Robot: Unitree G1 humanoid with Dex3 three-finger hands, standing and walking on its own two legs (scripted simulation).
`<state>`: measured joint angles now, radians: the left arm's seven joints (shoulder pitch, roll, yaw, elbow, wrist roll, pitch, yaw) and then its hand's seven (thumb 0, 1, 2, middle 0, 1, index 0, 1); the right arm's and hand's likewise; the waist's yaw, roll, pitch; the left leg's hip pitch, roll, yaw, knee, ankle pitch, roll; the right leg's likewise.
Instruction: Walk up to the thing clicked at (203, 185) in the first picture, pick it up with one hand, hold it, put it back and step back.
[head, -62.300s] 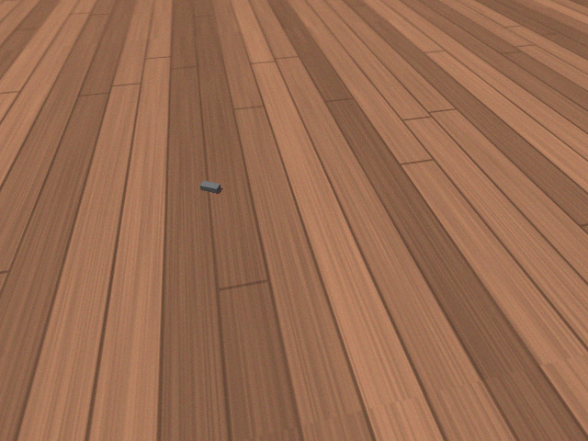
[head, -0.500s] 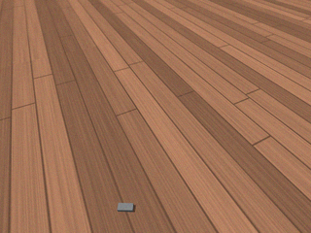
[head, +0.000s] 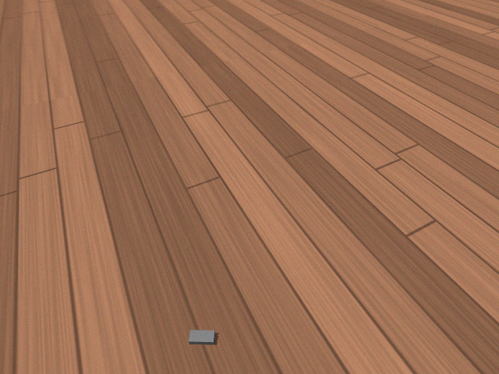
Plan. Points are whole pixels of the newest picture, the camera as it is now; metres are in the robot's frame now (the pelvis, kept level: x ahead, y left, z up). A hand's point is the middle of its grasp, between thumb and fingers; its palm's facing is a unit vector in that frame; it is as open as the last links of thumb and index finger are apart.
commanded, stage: stand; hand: left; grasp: from above
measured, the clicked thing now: (202, 337) +0.45 +0.20 -0.77
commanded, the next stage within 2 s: step back in 0.72 s
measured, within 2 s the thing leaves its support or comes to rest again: neither
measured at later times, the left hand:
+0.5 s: hand out of the picture +0.06 +0.25 -0.16, palm faces +0.01 -0.94 -0.34, open 7.4 cm
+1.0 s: hand out of the picture +0.08 +0.30 -0.18, palm faces +0.00 -0.93 -0.37, open 7.4 cm
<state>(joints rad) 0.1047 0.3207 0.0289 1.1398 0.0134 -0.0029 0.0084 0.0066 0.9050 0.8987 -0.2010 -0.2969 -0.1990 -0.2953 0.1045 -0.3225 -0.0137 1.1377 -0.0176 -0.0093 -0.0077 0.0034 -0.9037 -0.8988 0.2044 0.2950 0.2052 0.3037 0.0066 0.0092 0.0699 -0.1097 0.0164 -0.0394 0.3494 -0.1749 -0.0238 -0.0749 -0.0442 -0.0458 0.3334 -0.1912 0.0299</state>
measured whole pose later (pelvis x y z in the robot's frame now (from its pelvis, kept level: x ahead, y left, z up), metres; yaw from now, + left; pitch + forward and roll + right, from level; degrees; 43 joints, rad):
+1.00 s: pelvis -0.03 +0.03 -0.02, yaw +1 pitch -1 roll -1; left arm 0.05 0.38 0.07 0.98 0.01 0.04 0.01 0.01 0.90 0.90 -0.20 -0.30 -0.20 -0.30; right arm 0.12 -0.41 -0.05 1.01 0.00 0.03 0.02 0.00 -0.91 -0.90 0.20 0.29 0.20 0.30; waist -0.02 0.00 0.15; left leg -0.29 -0.02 -0.02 0.67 -0.34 0.04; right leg -0.33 -0.08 -0.04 0.62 -0.28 0.03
